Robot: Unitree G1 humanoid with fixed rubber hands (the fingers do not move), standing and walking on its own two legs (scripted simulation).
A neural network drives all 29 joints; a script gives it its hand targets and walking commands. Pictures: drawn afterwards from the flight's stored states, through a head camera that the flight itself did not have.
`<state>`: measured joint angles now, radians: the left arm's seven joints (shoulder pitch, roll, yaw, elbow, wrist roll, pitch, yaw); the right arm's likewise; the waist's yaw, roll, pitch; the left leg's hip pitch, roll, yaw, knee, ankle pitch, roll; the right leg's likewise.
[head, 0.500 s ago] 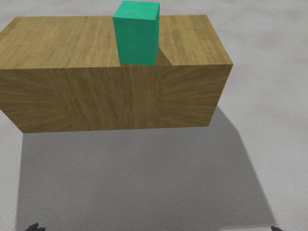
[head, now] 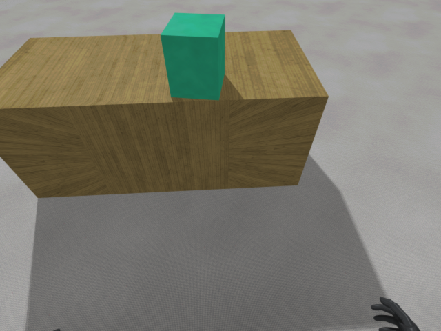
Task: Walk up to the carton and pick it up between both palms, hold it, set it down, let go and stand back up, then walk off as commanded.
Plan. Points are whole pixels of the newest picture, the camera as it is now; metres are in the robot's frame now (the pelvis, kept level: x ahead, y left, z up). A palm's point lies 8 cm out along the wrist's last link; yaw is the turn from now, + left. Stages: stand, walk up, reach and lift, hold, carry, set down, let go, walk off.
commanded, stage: stand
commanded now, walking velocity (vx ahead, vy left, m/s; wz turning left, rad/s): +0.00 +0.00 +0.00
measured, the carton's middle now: (197, 57) +1.08 +0.06 -0.03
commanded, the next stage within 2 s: none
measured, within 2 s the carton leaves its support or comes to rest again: neither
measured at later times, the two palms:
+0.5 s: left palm out of the picture +0.07 +0.33 -0.08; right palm out of the picture +0.09 -0.33 -0.08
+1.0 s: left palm out of the picture +0.07 +0.33 -0.08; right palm out of the picture +0.09 -0.33 -0.08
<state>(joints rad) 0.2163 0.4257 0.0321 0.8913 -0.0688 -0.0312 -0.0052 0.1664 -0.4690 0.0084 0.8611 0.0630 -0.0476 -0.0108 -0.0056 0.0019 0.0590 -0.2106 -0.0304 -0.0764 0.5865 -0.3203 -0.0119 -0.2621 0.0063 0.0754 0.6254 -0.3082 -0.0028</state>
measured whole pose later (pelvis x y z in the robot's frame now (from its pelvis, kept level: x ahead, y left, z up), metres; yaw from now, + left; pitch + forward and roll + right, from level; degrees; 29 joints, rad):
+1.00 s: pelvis -0.01 +0.00 +0.01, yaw +0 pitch -2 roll +1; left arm 0.18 0.43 0.02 1.00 -0.07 -0.03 -0.01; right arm 0.17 -0.47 0.01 0.94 0.06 -0.05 -0.01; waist -0.01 0.00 0.03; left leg -0.20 -0.03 -0.08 0.47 -0.24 -0.02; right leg -0.26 0.00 0.08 0.53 -0.23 0.00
